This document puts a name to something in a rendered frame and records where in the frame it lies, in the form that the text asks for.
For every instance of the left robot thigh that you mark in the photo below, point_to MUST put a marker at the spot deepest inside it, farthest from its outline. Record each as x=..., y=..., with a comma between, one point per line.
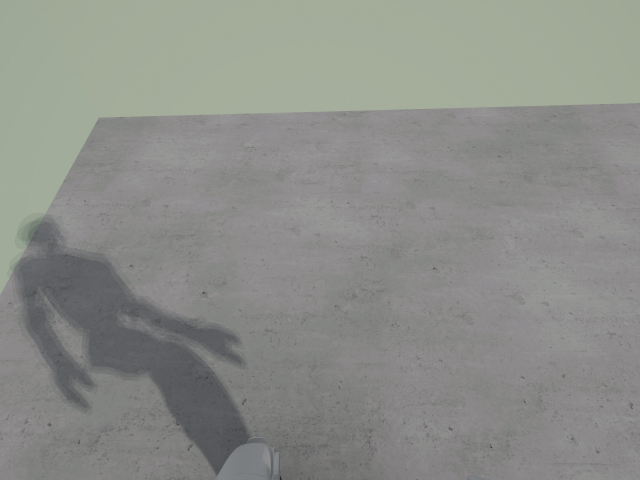
x=253, y=461

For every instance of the robot left shin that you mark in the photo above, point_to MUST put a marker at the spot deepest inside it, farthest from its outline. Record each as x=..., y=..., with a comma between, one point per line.
x=257, y=440

